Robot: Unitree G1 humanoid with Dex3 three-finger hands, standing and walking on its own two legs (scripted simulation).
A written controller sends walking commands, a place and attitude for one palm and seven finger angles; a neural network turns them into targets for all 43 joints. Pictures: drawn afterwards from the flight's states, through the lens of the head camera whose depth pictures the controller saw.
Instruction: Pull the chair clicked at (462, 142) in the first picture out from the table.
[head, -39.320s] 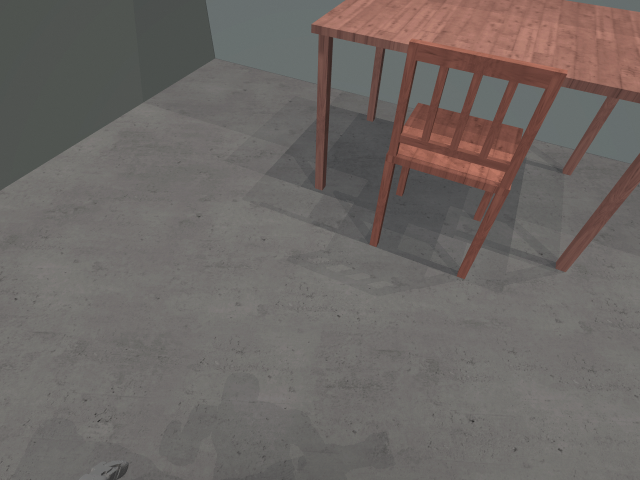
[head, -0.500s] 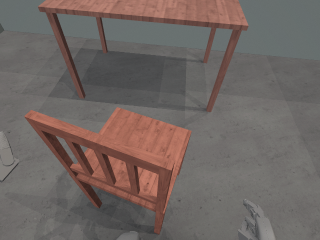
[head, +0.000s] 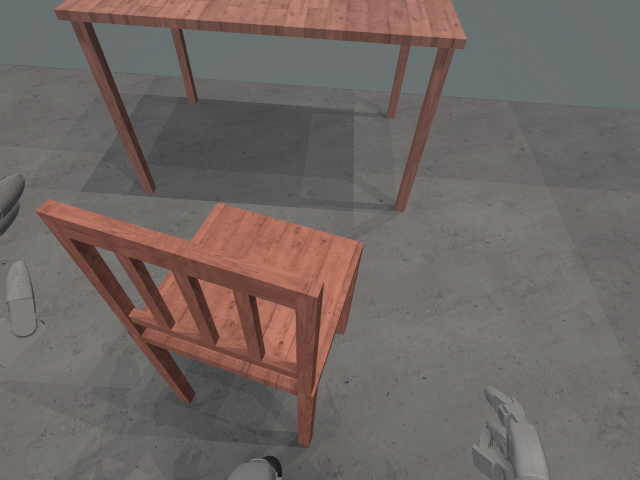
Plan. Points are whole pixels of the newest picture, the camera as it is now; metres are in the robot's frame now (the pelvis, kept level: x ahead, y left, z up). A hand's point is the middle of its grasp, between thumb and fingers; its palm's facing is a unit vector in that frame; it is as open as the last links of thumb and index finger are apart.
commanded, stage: step back with the hand held close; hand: left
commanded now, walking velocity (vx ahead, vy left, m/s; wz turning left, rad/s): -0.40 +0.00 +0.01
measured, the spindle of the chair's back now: (198, 307) +0.37 +0.22 -0.09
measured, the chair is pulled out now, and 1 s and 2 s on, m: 0.69 0.69 0.69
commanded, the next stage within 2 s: stop stepping back and stand still in 0.20 s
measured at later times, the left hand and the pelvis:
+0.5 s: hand out of the picture +0.10 +0.28 +0.20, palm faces +0.31 -0.82 -0.48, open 7.4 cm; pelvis -0.10 +0.04 +0.02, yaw -1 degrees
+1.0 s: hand out of the picture +0.01 +0.30 +0.21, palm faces +0.43 -0.73 -0.53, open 7.4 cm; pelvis -0.17 +0.04 +0.00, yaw +3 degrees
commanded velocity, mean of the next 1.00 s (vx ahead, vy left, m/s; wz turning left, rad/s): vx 0.05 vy -0.03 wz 0.00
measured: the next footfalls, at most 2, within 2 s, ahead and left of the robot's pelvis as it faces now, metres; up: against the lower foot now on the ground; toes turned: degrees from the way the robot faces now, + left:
left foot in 0.22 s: +0.08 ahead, +0.13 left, +0.00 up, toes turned -2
right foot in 0.56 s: -0.10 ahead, -0.05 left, +0.00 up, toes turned +6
